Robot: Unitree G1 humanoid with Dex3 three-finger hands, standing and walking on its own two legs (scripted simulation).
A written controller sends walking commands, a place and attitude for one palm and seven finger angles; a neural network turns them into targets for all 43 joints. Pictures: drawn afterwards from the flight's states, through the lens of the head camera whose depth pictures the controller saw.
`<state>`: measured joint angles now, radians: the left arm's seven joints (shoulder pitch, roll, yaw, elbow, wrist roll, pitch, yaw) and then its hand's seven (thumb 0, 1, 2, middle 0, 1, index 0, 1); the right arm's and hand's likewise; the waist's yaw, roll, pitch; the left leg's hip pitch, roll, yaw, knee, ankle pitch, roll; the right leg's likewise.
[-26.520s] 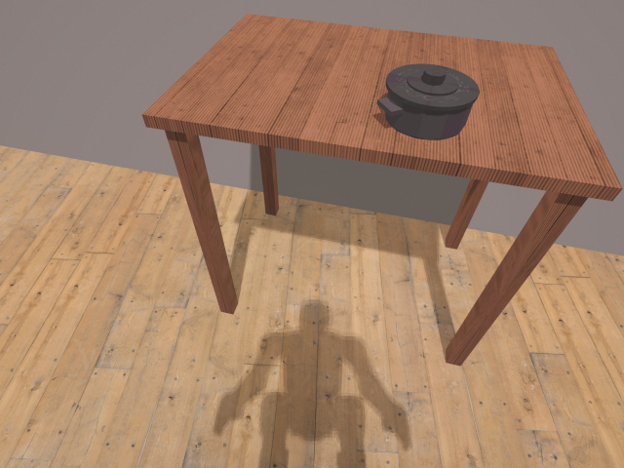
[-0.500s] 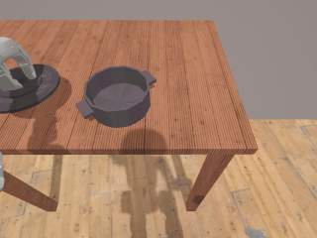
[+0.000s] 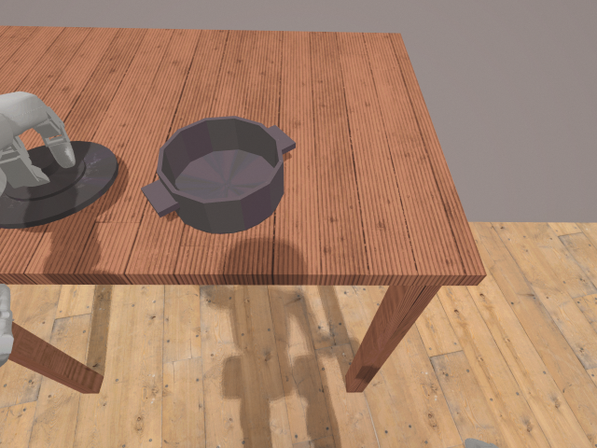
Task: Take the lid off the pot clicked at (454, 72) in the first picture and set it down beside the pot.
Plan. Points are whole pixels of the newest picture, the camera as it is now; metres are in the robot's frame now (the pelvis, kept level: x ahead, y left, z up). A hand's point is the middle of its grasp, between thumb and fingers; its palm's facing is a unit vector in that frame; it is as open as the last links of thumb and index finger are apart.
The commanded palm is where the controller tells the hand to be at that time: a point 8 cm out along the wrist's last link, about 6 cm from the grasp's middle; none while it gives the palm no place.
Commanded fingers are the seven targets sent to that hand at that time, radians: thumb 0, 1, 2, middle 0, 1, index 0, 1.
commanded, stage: lower the lid onto the table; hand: left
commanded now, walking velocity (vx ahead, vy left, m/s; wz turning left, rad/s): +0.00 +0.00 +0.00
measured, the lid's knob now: (39, 166) +0.45 +0.35 +0.12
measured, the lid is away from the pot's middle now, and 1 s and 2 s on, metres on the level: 0.24 0.24 0.24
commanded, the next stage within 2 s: open the fingers wide in 0.46 s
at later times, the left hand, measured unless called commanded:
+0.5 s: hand (32, 176) +0.42 +0.34 +0.13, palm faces -0.43 -0.20 -0.88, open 6.1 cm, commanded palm +0.44 +0.35 +0.19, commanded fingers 0.00 0.70 0.97 -0.87 -1.00 -0.96 -1.04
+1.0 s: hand (37, 180) +0.42 +0.34 +0.12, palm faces -0.39 -0.12 -0.91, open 6.2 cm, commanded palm +0.44 +0.35 +0.19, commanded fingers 0.00 0.26 0.85 -0.60 -0.87 -0.64 -0.88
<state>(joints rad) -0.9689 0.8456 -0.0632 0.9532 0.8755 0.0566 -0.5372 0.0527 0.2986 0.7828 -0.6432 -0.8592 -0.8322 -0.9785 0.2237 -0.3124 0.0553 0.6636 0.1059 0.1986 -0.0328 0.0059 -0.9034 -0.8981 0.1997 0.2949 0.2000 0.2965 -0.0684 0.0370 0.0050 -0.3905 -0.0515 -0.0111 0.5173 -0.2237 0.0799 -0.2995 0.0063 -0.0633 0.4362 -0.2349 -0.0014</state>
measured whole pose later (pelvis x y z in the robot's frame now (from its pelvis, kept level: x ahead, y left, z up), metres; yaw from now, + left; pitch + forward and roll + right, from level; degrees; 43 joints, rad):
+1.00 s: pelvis -0.01 +0.00 -0.01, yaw -1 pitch +8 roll -3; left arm -0.90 0.86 0.00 0.96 0.92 -0.12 -0.46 0.01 0.32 0.82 -0.60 -0.87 -0.80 -0.98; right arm 0.24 -0.30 0.05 0.65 0.10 0.25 -0.06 0.00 -0.90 -0.90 0.20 0.30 0.20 0.30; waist -0.07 0.03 -0.01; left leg -0.48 -0.04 0.00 0.60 -0.25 0.08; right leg -0.39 0.02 -0.05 0.51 -0.25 0.00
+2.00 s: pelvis +0.00 +0.00 -0.01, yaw -1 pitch +7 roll -3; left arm -0.94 0.87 -0.02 0.92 0.90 -0.07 -0.47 0.00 -0.11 0.86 -0.47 -0.66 -0.47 -0.66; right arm 0.22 -0.30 0.06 0.65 0.10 0.25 -0.06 0.00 -0.90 -0.90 0.20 0.29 0.20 0.30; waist -0.07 0.04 -0.02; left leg -0.46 -0.04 -0.01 0.59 -0.25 0.08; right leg -0.36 0.01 -0.06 0.49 -0.25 0.00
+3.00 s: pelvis +0.01 -0.01 +0.00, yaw -1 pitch +6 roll -1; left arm -1.11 0.96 -0.03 0.87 0.92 0.10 -0.54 0.00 -0.11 0.86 -0.47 -0.66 -0.47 -0.66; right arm 0.20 -0.31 0.07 0.64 0.11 0.26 -0.04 0.01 -0.90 -0.90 0.20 0.29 0.20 0.30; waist -0.06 0.05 -0.02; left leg -0.36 -0.05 0.00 0.48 -0.22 0.07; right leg -0.29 0.01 -0.05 0.41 -0.24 -0.01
